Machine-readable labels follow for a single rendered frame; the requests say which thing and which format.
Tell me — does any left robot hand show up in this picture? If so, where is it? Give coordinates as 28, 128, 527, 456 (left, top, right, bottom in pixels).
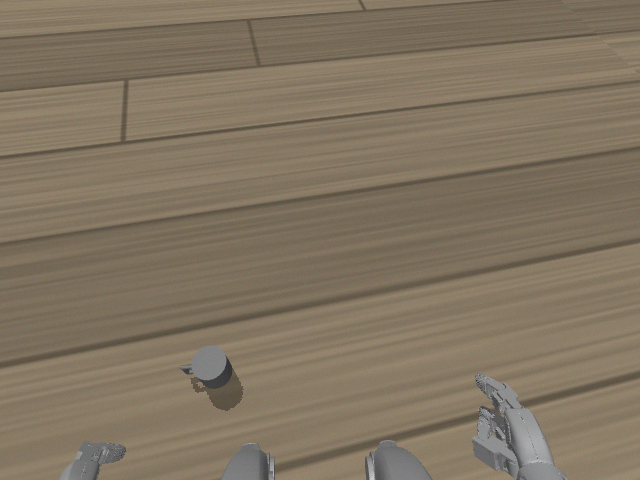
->
59, 441, 126, 480

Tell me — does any mug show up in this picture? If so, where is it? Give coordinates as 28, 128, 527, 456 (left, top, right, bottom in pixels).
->
181, 346, 232, 389

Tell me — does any right robot hand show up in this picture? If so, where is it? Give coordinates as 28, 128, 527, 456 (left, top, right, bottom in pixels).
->
472, 373, 555, 479

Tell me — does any right robot arm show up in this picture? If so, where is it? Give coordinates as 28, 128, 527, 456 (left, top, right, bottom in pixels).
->
517, 463, 568, 480

